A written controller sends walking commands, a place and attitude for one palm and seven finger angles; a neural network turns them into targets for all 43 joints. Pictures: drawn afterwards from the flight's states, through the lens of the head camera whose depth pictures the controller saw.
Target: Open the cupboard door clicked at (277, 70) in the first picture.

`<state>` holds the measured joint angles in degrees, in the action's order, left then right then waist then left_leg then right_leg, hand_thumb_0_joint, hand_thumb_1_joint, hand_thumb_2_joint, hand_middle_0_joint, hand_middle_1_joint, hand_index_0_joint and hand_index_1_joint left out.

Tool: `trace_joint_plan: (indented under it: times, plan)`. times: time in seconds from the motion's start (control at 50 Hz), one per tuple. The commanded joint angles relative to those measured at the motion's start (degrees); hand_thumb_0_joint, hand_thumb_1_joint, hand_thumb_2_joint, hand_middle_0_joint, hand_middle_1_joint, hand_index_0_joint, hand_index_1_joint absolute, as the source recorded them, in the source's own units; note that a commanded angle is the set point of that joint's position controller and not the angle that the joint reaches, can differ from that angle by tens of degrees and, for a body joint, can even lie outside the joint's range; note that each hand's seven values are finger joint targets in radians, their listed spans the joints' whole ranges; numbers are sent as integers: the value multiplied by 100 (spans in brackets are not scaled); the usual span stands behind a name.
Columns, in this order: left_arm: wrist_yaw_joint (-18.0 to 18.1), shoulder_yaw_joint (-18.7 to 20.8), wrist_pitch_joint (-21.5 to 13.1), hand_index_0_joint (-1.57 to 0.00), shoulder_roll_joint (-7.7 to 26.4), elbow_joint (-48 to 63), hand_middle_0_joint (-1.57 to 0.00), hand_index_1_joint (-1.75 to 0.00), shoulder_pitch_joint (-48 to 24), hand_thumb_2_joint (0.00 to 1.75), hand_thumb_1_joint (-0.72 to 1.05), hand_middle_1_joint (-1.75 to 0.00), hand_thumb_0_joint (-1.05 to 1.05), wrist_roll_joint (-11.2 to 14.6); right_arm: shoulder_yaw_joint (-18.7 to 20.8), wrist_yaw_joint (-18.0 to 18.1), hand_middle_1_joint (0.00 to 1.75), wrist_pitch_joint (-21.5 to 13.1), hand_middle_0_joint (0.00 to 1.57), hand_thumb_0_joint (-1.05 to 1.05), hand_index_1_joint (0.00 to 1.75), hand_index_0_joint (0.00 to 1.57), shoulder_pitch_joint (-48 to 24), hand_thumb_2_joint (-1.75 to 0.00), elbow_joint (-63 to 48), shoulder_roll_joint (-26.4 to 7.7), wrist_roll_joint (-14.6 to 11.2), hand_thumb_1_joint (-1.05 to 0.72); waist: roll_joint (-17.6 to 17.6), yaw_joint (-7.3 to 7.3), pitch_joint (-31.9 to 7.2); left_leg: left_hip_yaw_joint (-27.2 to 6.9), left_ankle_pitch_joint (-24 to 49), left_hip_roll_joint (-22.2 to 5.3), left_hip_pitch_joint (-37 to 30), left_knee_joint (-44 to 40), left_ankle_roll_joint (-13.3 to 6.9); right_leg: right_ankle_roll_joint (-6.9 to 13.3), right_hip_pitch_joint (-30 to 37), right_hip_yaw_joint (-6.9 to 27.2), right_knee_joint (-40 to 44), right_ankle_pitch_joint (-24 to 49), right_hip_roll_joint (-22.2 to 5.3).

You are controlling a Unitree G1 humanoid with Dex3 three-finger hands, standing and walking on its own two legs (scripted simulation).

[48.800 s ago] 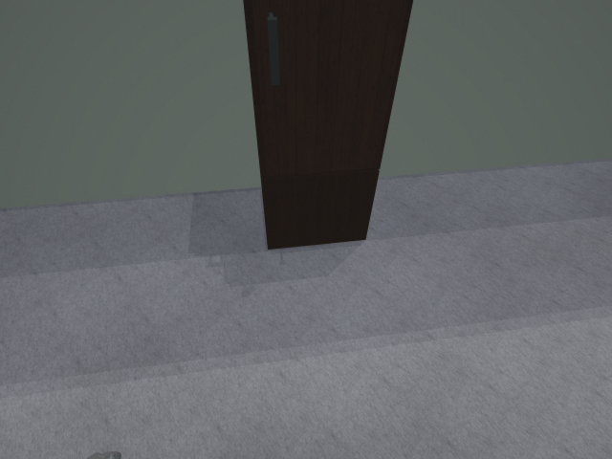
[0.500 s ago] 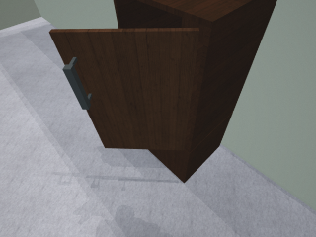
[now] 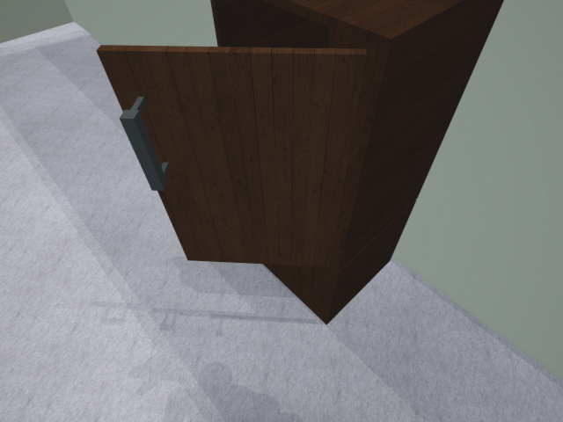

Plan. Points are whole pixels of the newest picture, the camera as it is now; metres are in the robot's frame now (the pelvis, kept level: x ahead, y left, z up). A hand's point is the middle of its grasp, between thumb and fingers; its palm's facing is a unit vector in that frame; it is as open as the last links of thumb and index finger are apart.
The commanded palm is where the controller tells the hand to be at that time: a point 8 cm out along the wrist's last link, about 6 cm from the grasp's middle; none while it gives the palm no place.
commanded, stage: look again from close up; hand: left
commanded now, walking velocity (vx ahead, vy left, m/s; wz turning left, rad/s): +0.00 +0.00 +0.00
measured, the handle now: (150, 145) +0.53 +0.26 +0.09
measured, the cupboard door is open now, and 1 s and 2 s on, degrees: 43 43 43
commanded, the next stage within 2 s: raise the hand with hooked fingers in 0.14 s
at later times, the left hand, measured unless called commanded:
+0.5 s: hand (147, 356) +0.20 +0.19 +0.01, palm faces +0.10 -1.00 +0.00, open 7.8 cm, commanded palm +0.12 +0.25 -0.04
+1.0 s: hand (101, 375) +0.18 +0.25 +0.01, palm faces -0.02 -1.00 -0.05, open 10.7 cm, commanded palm +0.14 +0.30 +0.02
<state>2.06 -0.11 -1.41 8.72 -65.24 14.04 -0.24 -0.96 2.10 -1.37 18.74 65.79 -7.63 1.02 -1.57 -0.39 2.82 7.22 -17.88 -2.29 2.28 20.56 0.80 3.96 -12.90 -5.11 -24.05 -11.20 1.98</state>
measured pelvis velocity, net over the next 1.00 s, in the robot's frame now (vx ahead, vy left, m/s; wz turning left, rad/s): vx -0.05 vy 0.03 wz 0.08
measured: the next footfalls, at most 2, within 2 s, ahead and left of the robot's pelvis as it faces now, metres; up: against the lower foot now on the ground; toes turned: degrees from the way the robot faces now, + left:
none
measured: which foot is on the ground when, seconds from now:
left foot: down 0.00-1.00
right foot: down 0.00-1.00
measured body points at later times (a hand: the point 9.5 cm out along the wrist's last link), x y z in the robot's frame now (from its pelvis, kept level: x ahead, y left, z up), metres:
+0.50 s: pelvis -0.03 +0.02 -0.03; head -0.01 +0.01 +0.42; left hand +0.19 +0.24 +0.02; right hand +0.15 -0.25 -0.10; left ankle -0.08 +0.12 -0.74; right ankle +0.02 -0.07 -0.74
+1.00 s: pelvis -0.05 +0.03 -0.05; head -0.01 +0.03 +0.40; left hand +0.17 +0.30 +0.01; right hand +0.11 -0.17 -0.14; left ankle -0.08 +0.12 -0.74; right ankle +0.02 -0.07 -0.74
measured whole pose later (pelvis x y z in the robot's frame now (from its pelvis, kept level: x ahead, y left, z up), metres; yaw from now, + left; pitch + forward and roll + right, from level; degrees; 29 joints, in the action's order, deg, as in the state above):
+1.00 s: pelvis -0.05 +0.03 -0.05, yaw +4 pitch +9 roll -1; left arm -22.2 13.1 -15.3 17.6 -6.2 12.5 17.7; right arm -5.9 2.4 -14.6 16.3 33.4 -11.3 -1.6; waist -1.4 -0.5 -3.9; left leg 2.9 -28.2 -0.9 33.4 53.0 -2.1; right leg 2.2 -38.9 -8.8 -48.3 -17.9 -2.7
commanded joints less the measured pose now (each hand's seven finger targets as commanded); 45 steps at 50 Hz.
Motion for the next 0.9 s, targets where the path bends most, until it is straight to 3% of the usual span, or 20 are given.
trace_joint_plan:
  times: [0.0, 0.2, 0.22, 0.24, 0.26, 0.28, 0.3, 0.32, 0.34, 0.36, 0.4, 0.44, 0.48, 0.54, 0.58, 0.66, 0.68, 0.74, 0.78, 0.88]
  plan:
    - [23, 96, -61, -20, 568, 204, -20, -30, 232, 90, 90, -30, 0, -14, 102, 30, 30, -44, 20, 0, 30, 20, 598, -90, -3, -474, -16, -90, 82, 8, 159, -488, 714, -527, 669, -423, -213, 8, 436, 967, 290, 1122, -846]
    - [28, 104, -63, -20, 554, 201, -20, -30, 248, 90, 90, -30, 0, -19, 123, 50, 30, -64, 20, 0, 30, 20, 554, -90, -7, -503, -18, -90, 121, 12, 55, -515, 1028, -552, 547, -396, -240, 9, 471, 914, 142, 1438, -850]
    - [249, 132, -108, -20, 704, -100, -20, -30, 1045, 90, 90, -30, 0, -45, 234, -17, 30, -92, 20, 0, 30, 20, -285, -90, -427, -759, -100, -90, 389, 357, -20, -78, 1067, -626, 1025, 1045, -107, -396, 628, 1095, -109, 4089, -1223]
    - [95, 682, -1360, -20, 2038, 8328, -20, -32, -3453, 89, 88, -32, 0, 1122, 243, 257, 30, -1007, 20, 0, 30, 20, -288, -90, -2581, -1770, -401, -90, -496, -341, -2821, -647, 1822, 215, 268, 189, -199, -160, 1363, 1134, -383, 2699, -718]
    - [369, 659, -1064, -20, 1661, 7311, -20, -33, -1237, 88, 85, -33, 0, 677, 238, 411, 30, -1449, 20, 0, 30, 20, -813, -90, -2380, -1381, -296, -90, -1529, 92, -2787, -515, 2712, 201, 216, 218, -208, 52, 1294, 960, -565, 1830, -460]
    - [494, 113, -344, -21, 503, 6372, -21, -34, 358, 87, 83, -34, 0, 839, 263, 353, 30, -1599, 20, 0, 30, 20, -740, -90, -2463, -1105, -382, -90, -1371, 30, -1683, -708, 2918, 40, 539, 215, 82, -28, 622, 614, -513, 1057, -465]
    - [381, -65, -308, -21, 98, 6125, -21, -36, 380, 86, 81, -36, 0, 928, 214, 326, 30, -1642, 20, 0, 30, 20, -624, -90, -2252, -1170, -394, -90, -234, -80, -739, -715, 2375, -52, 815, 341, -23, -177, -34, 408, -339, 817, -415]
    - [248, 229, -611, -21, 418, 6315, -21, -37, -184, 85, 78, -37, 0, 1043, 315, 272, 30, -1739, 20, 0, 30, 20, -758, -90, -2569, -1434, -343, -90, 702, -289, -212, -841, 1618, 19, 1278, 564, -178, -272, -446, 312, -283, 616, -423]
    - [45, 532, -971, -21, 647, 6282, -21, -39, -224, 84, 76, -39, 0, 1064, 415, 230, 30, -1800, 20, 0, 30, 20, -598, -90, -2725, -1544, -262, -90, 1211, -306, -428, -778, 1153, 99, 1584, 814, -215, -332, -694, 227, -363, 157, -430]
    - [-202, 564, -1291, -21, 406, 5852, -21, -40, 425, 83, 74, -40, 0, 1133, 456, 188, 30, -1854, 20, 0, 30, 20, -630, -90, -2917, -1495, -197, -90, 1584, -162, -433, -758, 787, 139, 1990, 1033, -207, -356, -910, 179, -539, -253, -430]
    - [-825, 674, -2035, -22, 172, 5458, -22, -43, 1537, 81, 69, -43, 0, 1293, 477, -18, 30, -1917, 20, 0, 30, 20, -765, -90, -3348, -1417, -183, -90, 1302, 238, -759, -636, 582, 298, 2574, 1453, -77, -269, -917, 230, -1122, -338, -453]
    - [-1552, 672, -2887, -22, 78, 5431, -22, -47, 1755, 79, 64, -47, 0, 1468, 531, -211, 30, -1873, 20, 0, 30, 20, -955, -90, -3686, -1449, -178, -90, 1196, 289, -789, -516, 258, 378, 3263, 1972, 6, -210, -1201, 343, -1622, -369, -472]
    - [-2127, 1257, -3410, -22, 716, 5253, -22, -50, 1952, 77, 60, -50, 0, 1429, 657, -351, 30, -1744, 20, 0, 30, 20, -1044, -90, -4051, -1594, -199, -90, 744, 369, -1055, -456, 183, 447, 3561, 2449, 4, -92, -1228, 617, -1906, -324, -566]
    - [-2339, 1291, -2967, -23, 910, 6128, -23, -54, 1200, 74, 53, -54, 0, 1643, 587, -272, 30, -1485, 20, 0, 30, 20, -1249, -90, -4639, -1592, -360, -90, 759, 374, -1359, -349, -189, 534, 3966, 2543, -136, -184, -1380, 727, -1919, -918, -528]
    - [-2176, 1403, -2730, -23, 1108, 6913, -23, -57, 445, 72, 48, -57, 0, 1770, 545, -166, 30, -1374, 20, 0, 30, 20, -1167, -90, -4835, -1563, -379, -90, 338, 258, -1541, -438, -387, 491, 3934, 2617, -163, -213, -1600, 802, -1946, -1370, -466]
    - [-1683, 1272, -2941, -24, 1190, 8229, -24, -63, -384, 68, 39, -63, 0, 1512, 429, -62, 30, -1422, 20, 0, 30, 20, -695, -90, -4736, -1385, -279, -90, -456, -30, -2005, -678, 228, 307, 3412, 2757, -195, -213, -1601, 604, -2206, -459, -360]
    - [-1692, 1186, -3000, -24, 1292, 8424, -24, -64, -879, 67, 36, -64, 0, 1496, 357, -36, 30, -1434, 20, 0, 30, 20, -635, -90, -4661, -1447, -225, -90, -311, -207, -1870, -794, 244, 255, 3413, 2822, -208, -207, -1777, 555, -2291, -394, -301]
    - [-1939, 922, -2962, -24, 1171, 7990, -24, -69, -876, 64, 29, -69, 0, 1481, 268, 41, 30, -1571, 20, 0, 30, 20, -637, -90, -4423, -1477, -282, -90, -512, -315, -1747, -892, -13, 215, 3363, 2777, -201, -236, -1942, 441, -2187, -705, -286]
    - [-2207, 1070, -2675, -25, 1424, 7513, -25, -72, -953, 62, 25, -72, 0, 1590, 198, 111, 30, -1636, 20, 0, 30, 20, -667, -90, -4301, -1557, -312, -90, -460, -311, -1564, -966, -166, 206, 3443, 2667, -199, -211, -1826, 430, -2057, -900, -262]
    - [-2491, 1782, -1732, -25, 1726, 6809, -25, -80, -418, 57, 13, -80, 0, 1900, 141, 172, 30, -1721, 20, 0, 30, 20, -844, -90, -4292, -1521, -365, -90, 70, 88, -1849, -983, 35, 230, 3515, 2252, -156, -245, -1007, 374, -1763, -847, -323]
